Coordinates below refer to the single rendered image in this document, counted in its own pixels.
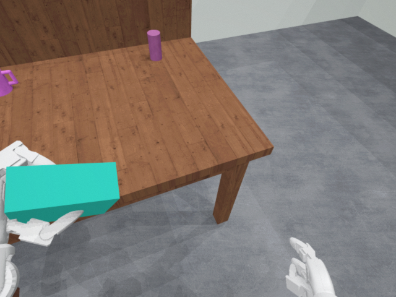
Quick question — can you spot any left robot forearm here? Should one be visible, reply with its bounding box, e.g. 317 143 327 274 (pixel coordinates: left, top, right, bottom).
0 244 20 297

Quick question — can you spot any right robot hand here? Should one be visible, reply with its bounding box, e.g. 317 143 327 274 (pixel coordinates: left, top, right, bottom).
286 237 335 297

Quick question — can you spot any table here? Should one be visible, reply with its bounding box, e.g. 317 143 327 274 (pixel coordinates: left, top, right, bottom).
0 0 274 297

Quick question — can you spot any sponge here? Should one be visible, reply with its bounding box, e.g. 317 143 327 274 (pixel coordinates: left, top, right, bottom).
4 162 120 223

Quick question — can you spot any left robot hand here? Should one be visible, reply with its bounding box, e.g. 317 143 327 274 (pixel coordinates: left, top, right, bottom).
0 140 84 247

